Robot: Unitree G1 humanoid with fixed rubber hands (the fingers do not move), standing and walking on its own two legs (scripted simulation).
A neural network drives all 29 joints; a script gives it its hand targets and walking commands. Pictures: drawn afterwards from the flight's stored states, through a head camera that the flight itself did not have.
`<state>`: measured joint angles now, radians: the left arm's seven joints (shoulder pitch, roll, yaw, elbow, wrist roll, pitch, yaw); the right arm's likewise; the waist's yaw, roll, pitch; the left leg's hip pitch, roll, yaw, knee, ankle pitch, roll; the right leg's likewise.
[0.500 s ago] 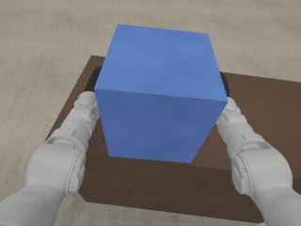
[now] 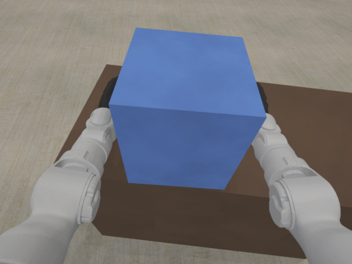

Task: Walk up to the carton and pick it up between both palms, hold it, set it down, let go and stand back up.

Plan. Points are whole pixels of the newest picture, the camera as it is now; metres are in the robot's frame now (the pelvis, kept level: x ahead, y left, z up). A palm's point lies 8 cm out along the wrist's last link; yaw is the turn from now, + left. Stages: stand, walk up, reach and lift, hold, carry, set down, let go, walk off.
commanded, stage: reach and lift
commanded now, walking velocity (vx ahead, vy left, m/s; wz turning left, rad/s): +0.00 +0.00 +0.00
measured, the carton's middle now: (182, 113) +0.47 -0.04 +0.07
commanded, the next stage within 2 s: none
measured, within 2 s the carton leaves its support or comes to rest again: leaves its support in 0.54 s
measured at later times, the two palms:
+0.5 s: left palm (107, 109) +0.45 +0.14 +0.11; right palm (259, 120) +0.41 -0.21 +0.11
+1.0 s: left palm (94, 116) +0.42 +0.16 +0.12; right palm (254, 124) +0.39 -0.19 +0.12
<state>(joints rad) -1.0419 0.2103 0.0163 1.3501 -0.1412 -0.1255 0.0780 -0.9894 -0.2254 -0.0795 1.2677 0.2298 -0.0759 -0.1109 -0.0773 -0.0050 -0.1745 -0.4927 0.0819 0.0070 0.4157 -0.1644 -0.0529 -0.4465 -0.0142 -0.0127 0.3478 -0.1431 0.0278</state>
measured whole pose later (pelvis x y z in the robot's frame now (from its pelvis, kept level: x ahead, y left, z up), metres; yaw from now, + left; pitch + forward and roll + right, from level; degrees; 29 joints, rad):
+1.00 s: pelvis +0.00 +0.00 +0.01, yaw +1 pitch +5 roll +0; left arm -0.84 0.09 0.33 0.98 0.24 -0.05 -0.01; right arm -0.74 -0.09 -0.42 1.06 -0.18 -0.30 -0.07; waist -0.04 -0.07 -0.05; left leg -0.23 0.06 0.02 0.25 -0.10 -0.04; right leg -0.20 -0.04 -0.02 0.21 -0.09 0.04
